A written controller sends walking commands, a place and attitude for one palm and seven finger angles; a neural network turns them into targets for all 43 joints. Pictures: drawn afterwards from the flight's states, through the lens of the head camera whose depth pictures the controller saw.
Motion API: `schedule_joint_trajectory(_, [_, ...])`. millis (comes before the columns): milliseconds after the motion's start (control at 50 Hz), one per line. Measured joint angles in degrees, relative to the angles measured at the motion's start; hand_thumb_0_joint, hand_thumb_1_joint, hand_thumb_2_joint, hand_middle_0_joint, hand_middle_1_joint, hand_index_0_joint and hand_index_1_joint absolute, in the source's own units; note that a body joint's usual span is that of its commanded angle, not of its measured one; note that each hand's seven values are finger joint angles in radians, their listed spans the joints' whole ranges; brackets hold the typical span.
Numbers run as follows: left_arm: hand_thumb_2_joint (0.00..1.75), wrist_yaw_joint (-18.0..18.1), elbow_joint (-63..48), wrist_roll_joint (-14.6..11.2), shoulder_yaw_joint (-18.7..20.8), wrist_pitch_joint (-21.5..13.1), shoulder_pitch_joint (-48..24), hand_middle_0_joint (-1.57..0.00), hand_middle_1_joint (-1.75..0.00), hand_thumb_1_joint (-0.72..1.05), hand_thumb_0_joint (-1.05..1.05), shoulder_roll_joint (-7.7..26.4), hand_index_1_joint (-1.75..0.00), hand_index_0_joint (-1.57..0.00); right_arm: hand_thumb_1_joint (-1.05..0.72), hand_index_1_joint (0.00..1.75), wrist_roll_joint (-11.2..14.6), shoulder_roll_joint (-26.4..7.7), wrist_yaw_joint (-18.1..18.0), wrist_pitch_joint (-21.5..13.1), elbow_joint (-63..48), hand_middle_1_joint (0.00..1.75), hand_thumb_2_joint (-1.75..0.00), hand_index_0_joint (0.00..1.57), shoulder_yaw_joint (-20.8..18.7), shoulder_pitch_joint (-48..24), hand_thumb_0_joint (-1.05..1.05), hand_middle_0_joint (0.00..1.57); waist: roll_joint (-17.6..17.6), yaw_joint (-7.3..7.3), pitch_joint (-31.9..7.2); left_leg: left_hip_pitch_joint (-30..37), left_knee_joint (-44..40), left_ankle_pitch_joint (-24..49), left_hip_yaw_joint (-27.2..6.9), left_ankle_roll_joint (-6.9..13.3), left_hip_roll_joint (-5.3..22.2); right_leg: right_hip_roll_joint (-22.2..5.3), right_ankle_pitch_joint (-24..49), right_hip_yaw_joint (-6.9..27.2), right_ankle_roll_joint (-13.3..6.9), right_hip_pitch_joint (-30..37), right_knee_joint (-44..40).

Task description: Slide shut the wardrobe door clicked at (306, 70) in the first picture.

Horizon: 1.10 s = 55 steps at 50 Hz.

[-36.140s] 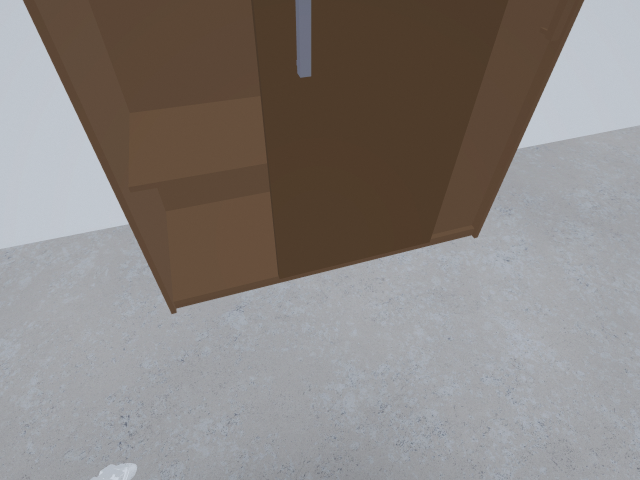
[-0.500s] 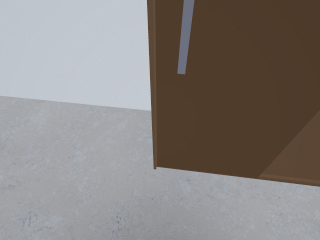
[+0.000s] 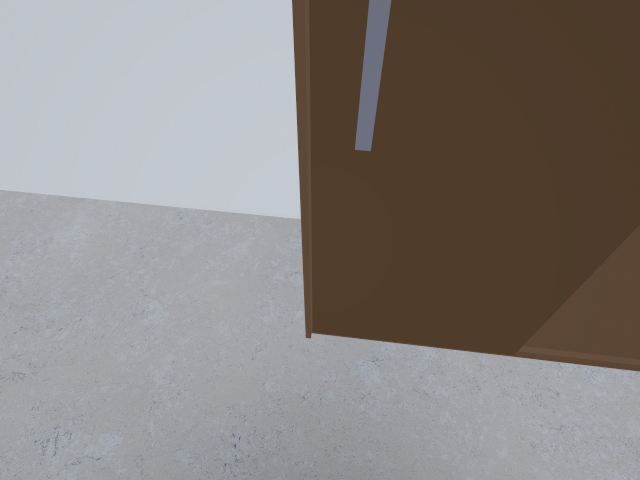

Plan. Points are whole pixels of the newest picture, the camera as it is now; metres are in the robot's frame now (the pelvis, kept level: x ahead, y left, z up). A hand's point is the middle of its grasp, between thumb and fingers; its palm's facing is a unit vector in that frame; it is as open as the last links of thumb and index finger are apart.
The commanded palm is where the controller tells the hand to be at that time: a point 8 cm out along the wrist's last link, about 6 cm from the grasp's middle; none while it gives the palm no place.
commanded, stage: look to check the result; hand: right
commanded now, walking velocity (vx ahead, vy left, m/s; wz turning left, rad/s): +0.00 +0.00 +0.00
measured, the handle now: (373, 53) +0.63 -0.03 +0.22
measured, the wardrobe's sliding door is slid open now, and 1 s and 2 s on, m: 0.00 0.00 0.00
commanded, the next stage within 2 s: stand and wait in 0.08 s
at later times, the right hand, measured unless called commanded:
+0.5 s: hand out of the picture +0.07 -0.21 -0.17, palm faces -0.01 +0.96 -0.28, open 7.4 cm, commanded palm none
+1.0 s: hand out of the picture +0.08 -0.21 -0.16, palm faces -0.02 +0.96 -0.29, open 7.4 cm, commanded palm none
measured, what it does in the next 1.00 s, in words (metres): stands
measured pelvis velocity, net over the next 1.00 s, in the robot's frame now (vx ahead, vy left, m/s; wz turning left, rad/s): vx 0.02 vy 0.02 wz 0.01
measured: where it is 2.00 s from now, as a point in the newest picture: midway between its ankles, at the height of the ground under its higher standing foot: outside the picture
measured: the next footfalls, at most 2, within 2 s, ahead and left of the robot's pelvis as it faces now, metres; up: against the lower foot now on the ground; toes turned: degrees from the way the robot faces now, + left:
none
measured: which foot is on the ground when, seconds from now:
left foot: down 0.00-1.00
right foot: down 0.00-1.00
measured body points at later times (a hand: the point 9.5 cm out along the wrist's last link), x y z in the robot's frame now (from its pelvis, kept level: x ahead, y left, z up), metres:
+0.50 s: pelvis +0.01 +0.01 +0.00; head +0.03 +0.01 +0.45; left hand +0.07 +0.27 -0.15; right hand +0.07 -0.26 -0.15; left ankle -0.03 +0.12 -0.74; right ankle +0.03 -0.10 -0.74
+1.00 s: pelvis +0.02 +0.02 +0.00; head +0.04 +0.02 +0.45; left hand +0.08 +0.29 -0.14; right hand +0.08 -0.26 -0.14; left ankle -0.03 +0.12 -0.74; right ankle +0.03 -0.10 -0.74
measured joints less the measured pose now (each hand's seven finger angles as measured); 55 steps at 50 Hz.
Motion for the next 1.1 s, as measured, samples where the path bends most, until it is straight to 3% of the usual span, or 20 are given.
schedule_joint_trajectory(580, [0.9, -0.3, 0.5, -0.1, 0.0, -0.1, -3.0, -0.2, -0.3, 0.91, 0.0, 4.0, -0.3, -0.2, -0.9, 0.3, 0.2, -3.9, 0.5, -0.4, -0.8, 0.3, -0.9, 0.2, -0.3, -3.6, 0.01, 0.21, 0.1, 0.29, -0.3, 2.6, -2.8, 0.2, -0.1, 0.7, -0.6, -0.6, 0.0, 0.0, 0.9, 2.6, -2.6])
schedule_joint_trajectory(1100, [0.9, -0.3, 0.6, -0.1, -0.2, -0.1, -3.6, -0.2, -0.3, 0.91, 0.0, 4.7, -0.3, -0.2, -0.9, 0.3, 0.2, -4.4, 0.5, -0.5, -0.7, 0.3, -0.9, 0.2, -0.2, -3.9, 0.01, 0.21, 0.1, 0.27, -0.3, 3.7, -4.1, 0.2, -0.2, 1.5, -1.4, -1.3, -0.2, -0.1, 1.7, 3.8, -3.6])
